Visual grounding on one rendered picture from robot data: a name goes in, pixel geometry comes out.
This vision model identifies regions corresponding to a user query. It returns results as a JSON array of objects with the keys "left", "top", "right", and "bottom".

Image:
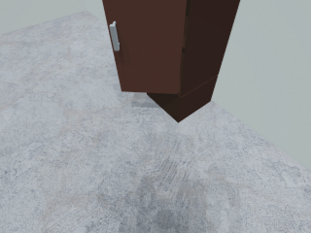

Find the cupboard door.
[{"left": 102, "top": 0, "right": 187, "bottom": 94}]

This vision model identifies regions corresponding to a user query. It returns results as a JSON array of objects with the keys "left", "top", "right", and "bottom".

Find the robot left hand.
[{"left": 73, "top": 217, "right": 99, "bottom": 233}]

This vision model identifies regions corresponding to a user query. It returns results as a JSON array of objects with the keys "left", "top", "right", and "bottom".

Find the handle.
[{"left": 109, "top": 21, "right": 120, "bottom": 51}]

